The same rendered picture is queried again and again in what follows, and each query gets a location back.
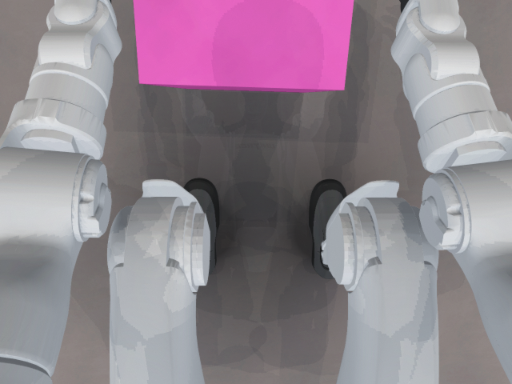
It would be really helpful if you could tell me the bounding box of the robot right forearm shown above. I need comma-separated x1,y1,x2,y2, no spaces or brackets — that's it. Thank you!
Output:
391,0,512,174

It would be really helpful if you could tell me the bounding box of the left robot upper arm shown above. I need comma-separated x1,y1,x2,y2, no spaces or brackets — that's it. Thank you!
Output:
0,147,112,384

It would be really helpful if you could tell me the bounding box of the right robot upper arm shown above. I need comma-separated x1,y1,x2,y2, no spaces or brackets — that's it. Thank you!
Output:
419,159,512,384

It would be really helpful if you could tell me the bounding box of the robot left shin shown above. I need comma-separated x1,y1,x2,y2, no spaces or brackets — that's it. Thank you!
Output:
107,179,204,274

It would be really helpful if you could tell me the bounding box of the robot right thigh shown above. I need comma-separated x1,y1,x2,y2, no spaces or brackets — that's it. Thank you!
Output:
330,198,439,384

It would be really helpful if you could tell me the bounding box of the carton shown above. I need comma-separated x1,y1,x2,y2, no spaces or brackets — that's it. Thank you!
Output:
134,0,354,93

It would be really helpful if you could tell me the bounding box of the robot left forearm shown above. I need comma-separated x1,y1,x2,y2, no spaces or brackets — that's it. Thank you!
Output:
0,0,122,160

